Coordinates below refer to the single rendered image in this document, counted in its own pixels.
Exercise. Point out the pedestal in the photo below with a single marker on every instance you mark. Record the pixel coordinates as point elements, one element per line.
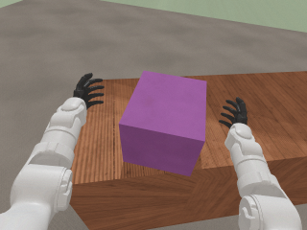
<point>110,194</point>

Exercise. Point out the robot left upper arm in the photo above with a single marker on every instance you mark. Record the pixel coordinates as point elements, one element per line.
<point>40,192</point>

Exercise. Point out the carton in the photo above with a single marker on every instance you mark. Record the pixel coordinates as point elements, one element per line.
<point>163,125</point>

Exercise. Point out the robot right forearm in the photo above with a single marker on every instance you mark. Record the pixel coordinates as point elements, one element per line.
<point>250,165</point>

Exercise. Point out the robot right upper arm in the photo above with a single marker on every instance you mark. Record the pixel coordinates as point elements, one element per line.
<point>263,212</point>

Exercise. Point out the robot left forearm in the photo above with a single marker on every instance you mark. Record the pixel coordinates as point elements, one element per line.
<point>59,139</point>

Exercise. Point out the left robot hand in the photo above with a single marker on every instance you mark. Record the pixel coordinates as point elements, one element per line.
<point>82,90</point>

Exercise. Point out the right robot hand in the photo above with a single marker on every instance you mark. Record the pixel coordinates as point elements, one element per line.
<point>240,114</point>

